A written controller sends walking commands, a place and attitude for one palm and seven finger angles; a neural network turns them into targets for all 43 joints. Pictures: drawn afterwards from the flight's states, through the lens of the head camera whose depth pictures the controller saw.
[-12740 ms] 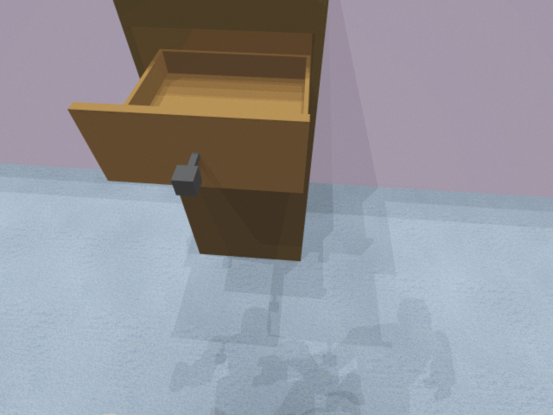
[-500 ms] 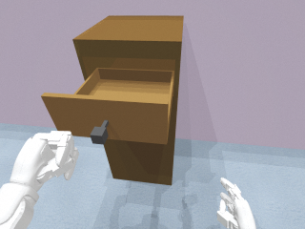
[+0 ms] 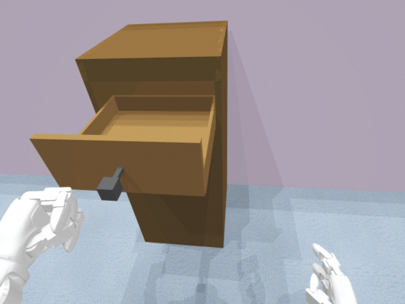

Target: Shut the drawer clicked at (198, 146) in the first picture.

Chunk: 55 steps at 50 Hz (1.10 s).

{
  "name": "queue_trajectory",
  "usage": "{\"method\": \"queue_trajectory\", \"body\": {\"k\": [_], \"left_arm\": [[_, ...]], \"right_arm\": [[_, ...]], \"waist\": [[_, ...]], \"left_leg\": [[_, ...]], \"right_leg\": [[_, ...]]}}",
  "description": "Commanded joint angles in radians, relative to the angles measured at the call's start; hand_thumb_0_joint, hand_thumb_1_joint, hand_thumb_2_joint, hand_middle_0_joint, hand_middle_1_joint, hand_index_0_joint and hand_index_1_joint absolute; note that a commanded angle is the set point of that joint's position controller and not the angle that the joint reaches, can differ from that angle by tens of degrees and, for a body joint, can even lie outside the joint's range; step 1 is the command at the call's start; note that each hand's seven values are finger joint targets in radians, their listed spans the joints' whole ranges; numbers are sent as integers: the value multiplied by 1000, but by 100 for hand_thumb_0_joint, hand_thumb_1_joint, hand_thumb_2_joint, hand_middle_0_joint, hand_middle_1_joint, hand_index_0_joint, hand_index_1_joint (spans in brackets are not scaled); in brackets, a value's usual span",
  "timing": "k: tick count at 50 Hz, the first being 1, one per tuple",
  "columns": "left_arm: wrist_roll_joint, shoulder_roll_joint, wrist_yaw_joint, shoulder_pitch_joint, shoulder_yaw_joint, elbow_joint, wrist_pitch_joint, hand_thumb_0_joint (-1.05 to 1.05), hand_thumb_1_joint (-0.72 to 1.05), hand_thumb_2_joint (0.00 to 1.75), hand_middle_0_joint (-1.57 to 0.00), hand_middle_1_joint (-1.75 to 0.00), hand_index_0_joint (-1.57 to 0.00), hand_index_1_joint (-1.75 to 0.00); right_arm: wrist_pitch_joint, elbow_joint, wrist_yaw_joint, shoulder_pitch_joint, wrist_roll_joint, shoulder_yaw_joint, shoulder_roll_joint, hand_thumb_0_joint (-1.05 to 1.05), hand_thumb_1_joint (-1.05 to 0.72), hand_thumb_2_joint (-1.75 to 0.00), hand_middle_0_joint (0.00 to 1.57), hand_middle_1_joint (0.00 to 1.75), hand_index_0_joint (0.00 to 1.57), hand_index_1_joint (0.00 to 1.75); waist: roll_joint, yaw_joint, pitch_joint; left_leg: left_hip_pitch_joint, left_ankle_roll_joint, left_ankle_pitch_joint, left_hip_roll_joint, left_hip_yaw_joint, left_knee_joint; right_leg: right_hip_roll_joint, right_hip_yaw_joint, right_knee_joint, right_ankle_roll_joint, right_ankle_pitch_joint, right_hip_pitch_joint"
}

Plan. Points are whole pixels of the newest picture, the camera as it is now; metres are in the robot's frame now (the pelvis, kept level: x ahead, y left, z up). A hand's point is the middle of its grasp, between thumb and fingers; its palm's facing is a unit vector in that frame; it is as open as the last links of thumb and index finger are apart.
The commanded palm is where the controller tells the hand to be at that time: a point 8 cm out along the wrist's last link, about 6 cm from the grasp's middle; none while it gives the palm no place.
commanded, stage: bring the fist close to the handle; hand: left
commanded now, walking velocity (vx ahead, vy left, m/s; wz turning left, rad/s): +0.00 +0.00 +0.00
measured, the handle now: (114, 182) +0.34 +0.24 +0.09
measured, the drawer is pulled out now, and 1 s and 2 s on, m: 0.30 0.30 0.28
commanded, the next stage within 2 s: push the drawer shut in 1.30 s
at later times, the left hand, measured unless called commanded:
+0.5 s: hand (94, 226) +0.21 +0.21 +0.13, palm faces +0.04 -1.00 -0.08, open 3.3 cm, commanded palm +0.18 +0.26 +0.13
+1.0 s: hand (113, 220) +0.25 +0.21 +0.09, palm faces +0.03 -1.00 -0.07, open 3.3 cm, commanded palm +0.22 +0.26 +0.10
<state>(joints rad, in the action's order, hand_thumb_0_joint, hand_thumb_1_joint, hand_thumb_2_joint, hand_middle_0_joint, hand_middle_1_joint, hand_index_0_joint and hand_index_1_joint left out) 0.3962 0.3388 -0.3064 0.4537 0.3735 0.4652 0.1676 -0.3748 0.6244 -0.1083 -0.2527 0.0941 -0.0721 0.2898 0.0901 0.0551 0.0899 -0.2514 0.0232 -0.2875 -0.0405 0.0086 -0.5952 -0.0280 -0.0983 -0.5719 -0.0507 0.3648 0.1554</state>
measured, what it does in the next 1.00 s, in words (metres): stands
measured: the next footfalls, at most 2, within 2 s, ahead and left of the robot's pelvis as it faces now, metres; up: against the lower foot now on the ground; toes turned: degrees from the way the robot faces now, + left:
none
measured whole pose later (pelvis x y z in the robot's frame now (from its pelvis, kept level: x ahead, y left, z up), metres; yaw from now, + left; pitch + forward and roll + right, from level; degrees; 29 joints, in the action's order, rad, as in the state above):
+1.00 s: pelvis +0.00 +0.02 -0.01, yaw +0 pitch +2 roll +0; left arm 0.25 0.23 -0.18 0.26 0.18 0.07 -0.14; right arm -0.26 0.62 -0.06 -0.25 0.04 -0.04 0.25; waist 0.05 0.00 0.05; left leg -0.40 -0.01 -0.32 -0.01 0.03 -0.68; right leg 0.01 -0.08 -0.67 -0.02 0.40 0.31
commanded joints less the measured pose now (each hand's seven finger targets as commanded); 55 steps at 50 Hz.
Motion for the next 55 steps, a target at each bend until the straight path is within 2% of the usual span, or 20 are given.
{"method": "queue_trajectory", "body": {"k": [1, 7, 8, 11, 15, 19, 25, 26, 28, 31, 34, 37, 40, 45, 47, 48, 52, 53, 54, 55], "left_arm": [[6, 150, -4, -109, 86, 145, -83, 0, 90, 90, -140, -160, -140, -160], [-25, 132, 9, -151, 39, 162, -148, 0, 90, 90, -140, -160, -140, -160], [-28, 149, 16, -136, 64, 148, -158, 0, 90, 90, -140, -160, -140, -160], [-36, 106, 7, -123, 20, 130, -179, 0, 90, 90, -140, -160, -140, -160], [-47, 94, 18, -113, 9, 82, -187, 0, 90, 90, -140, -160, -140, -160], [-68, 57, 36, -178, -53, 65, -203, 0, 90, 90, -140, -160, -140, -160], [-90, 73, 65, -185, -38, 7, -238, 0, 90, 90, -140, -160, -140, -160], [-90, 52, 62, -222, -71, 16, -246, 0, 90, 90, -140, -160, -140, -160], [-97, 59, 72, -260, -72, -8, -261, 0, 90, 90, -140, -160, -140, -160], [-103, 22, 74, -268, -113, -37, -273, 0, 90, 90, -140, -160, -140, -160], [-113, 9, 88, -256, -125, -65, -293, 0, 90, 90, -140, -160, -140, -160], [-125, 5, 98, -266, -141, -70, -311, 0, 90, 90, -140, -160, -140, -160], [-130, 38, 118, -273, -97, -116, -328, 0, 90, 90, -140, -160, -140, -160], [-134, 29, 124, -341, -114, -176, -374, 0, 90, 90, -140, -160, -140, -160], [-132, 35, 118, -367, -118, -147, -398, 0, 90, 90, -140, -160, -140, -160], [-132, 40, 119, -363, -118, -152, -402, 0, 90, 90, -140, -160, -140, -160], [-118, 40, 104, -352, -108, -191, -398, 0, 90, 90, -140, -160, -140, -160], [-119, 53, 103, -319, -93, -215, -392, 0, 90, 90, -140, -160, -140, -160], [-114, 21, 96, -319, -119, -211, -387, 0, 90, 90, -140, -160, -140, -160], [-110, 37, 94, -319, -102, -206, -383, 0, 90, 90, -140, -160, -140, -160]], "right_arm": [[-65, -184, 3, 174, -1, 43, 85, 0, -90, -90, 20, 30, 20, 30], [-69, -181, 4, 158, -15, 46, 78, 0, -90, -90, 20, 30, 20, 30], [-66, -168, 5, 159, -20, 50, 80, 0, -90, -90, 20, 30, 20, 30], [-61, -173, 12, 158, -21, 50, 71, 0, -90, -90, 20, 30, 20, 30], [-50, -163, 16, 152, -26, 57, 70, 0, -90, -90, 20, 30, 20, 30], [-36, -153, 18, 148, -34, 58, 72, 0, -90, -90, 20, 30, 20, 30], [-14, -149, 25, 139, -42, 65, 71, 0, -90, -90, 20, 30, 20, 30], [-11, -154, 26, 141, -43, 60, 72, 0, -90, -90, 20, 30, 20, 30], [-5, -147, 25, 143, -45, 62, 75, 0, -90, -90, 20, 30, 20, 30], [1, -156, 29, 133, -43, 64, 72, 0, -90, -90, 20, 30, 20, 30], [7, -155, 34, 121, -48, 71, 75, 0, -90, -90, 20, 30, 20, 30], [15, -165, 41, 121, -49, 72, 73, 0, -90, -90, 20, 30, 20, 30], [36, -162, 43, 110, -54, 80, 77, 0, -90, -90, 20, 30, 20, 30], [59, -161, 44, 113, -53, 79, 75, 0, -90, -90, 20, 30, 20, 30], [56, -166, 45, 117, -51, 80, 73, 0, -90, -90, 20, 30, 20, 30], [57, -164, 46, 117, -53, 77, 75, 0, -90, -90, 20, 30, 20, 30], [60, -161, 45, 114, -49, 80, 77, 0, -90, -90, 20, 30, 20, 30], [65, -161, 44, 112, -50, 82, 80, 0, -90, -90, 20, 30, 20, 30], [67, -166, 45, 117, -48, 82, 76, 0, -90, -90, 20, 30, 20, 30], [68, -168, 45, 115, -47, 83, 78, 0, -90, -90, 20, 30, 20, 30]], "waist": [[-96, 9, -16], [-73, -5, -1], [-82, -1, 4], [-57, -4, 22], [-77, -5, 8], [-61, -22, -26], [-70, -21, 26], [-57, -30, 29], [-71, -35, 18], [-33, -38, 38], [-90, -38, 54], [-48, -40, 56], [-95, -40, 68], [-66, -54, 57], [-30, -50, 103], [-46, -51, 104], [-59, -52, 114], [-116, -49, 98], [-88, -49, 101], [-85, -48, 105]], "left_leg": [[71, -52, 144, 39, -34, 33], [86, -59, 161, 42, -33, 40], [79, -57, 171, 38, -33, 30], [87, -58, 194, 44, -26, 40], [71, -57, 184, 42, -28, 51], [62, -58, 146, 42, -30, 59], [57, -54, 159, 39, -33, 59], [60, -55, 157, 41, -32, 57], [50, -55, 140, 38, -35, 53], [57, -50, 152, 37, -34, 52], [45, -51, 154, 36, -36, 46], [35, -47, 167, 36, -33, 37], [10, -47, 165, 36, -28, 27], [-12, -44, 125, 37, -24, 15], [8, -45, 137, 37, -23, 9], [-1, -49, 142, 36, -23, 4], [0, -49, 159, 37, -22, 2], [-17, -53, 161, 34, -23, 1], [-15, -52, 158, 39, -15, 1], [-15, -51, 165, 39, -16, 1]], "right_leg": [[53, 114, 140, 101, -312, 136], [46, 85, 119, 81, -314, 140], [49, 95, 124, 84, -334, 126], [41, 67, 101, 74, -369, 121], [30, 49, 100, 64, -326, 133], [25, 43, 106, 58, -242, 167], [26, 33, 84, 52, -238, 151], [28, 32, 80, 52, -236, 155], [27, 35, 81, 52, -211, 166], [25, 27, 64, 47, -220, 172], [22, 27, 55, 48, -224, 179], [25, 25, 34, 45, -238, 186], [25, 30, 27, 47, -238, 186], [22, 37, 17, 45, -191, 221], [24, 42, 11, 42, -204, 207], [25, 46, 13, 43, -211, 198], [25, 45, 11, 45, -249, 193], [24, 47, 17, 48, -254, 185], [26, 49, 17, 50, -260, 190], [28, 48, 16, 50, -272, 185]]}}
